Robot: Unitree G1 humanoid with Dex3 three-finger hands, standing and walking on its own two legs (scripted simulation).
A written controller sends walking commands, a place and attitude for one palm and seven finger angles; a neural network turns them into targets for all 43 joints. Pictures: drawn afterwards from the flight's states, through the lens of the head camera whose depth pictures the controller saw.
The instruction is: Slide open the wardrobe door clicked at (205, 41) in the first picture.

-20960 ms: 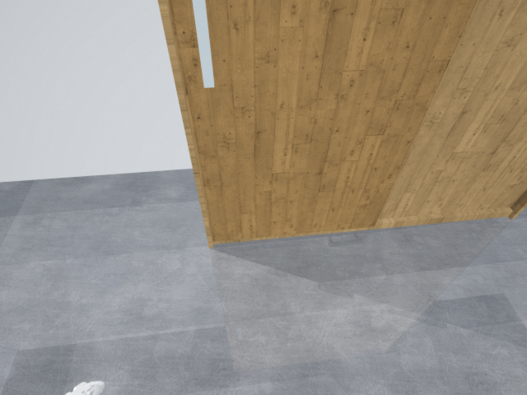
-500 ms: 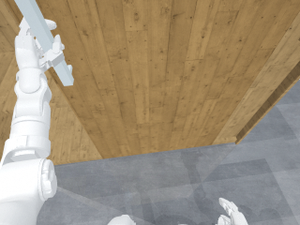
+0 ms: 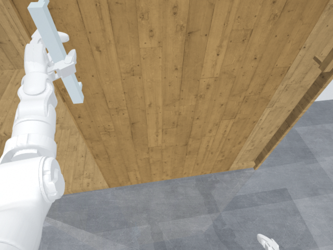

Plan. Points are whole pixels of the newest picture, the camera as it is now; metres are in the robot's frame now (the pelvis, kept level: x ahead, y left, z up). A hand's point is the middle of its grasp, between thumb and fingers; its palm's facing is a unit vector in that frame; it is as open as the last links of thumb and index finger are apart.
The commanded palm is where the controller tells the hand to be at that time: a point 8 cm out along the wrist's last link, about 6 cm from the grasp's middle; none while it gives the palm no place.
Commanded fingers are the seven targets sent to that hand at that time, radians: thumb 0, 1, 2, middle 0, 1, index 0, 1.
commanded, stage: loosen the grip on the handle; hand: left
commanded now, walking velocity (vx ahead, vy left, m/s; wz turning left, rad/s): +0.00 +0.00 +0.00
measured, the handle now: (63, 56) +0.51 +0.27 +0.19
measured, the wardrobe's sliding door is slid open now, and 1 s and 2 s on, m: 0.53 0.53 0.53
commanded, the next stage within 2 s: slip the hand off the handle in 0.50 s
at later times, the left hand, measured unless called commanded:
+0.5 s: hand (67, 64) +0.48 +0.25 +0.19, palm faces +0.32 -0.94 -0.15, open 14.1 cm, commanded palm +0.43 +0.29 +0.19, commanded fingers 0.00 -0.55 0.20 -0.25 -1.15 -0.25 -1.15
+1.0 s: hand (51, 65) +0.47 +0.28 +0.19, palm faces +0.35 -0.93 -0.15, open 14.2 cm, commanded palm +0.43 +0.33 +0.20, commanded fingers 0.00 -0.55 0.20 -0.25 -1.15 -0.25 -1.15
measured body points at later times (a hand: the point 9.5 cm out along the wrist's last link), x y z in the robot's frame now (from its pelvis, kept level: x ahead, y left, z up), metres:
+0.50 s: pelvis -0.01 +0.01 +0.00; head +0.03 +0.02 +0.44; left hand +0.45 +0.30 +0.20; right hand -0.02 -0.27 -0.11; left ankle +0.03 +0.11 -0.73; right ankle +0.01 -0.10 -0.73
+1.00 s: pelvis +0.02 +0.01 +0.00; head +0.04 +0.02 +0.45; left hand +0.45 +0.33 +0.20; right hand +0.12 -0.25 -0.10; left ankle +0.03 +0.11 -0.73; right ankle +0.01 -0.10 -0.73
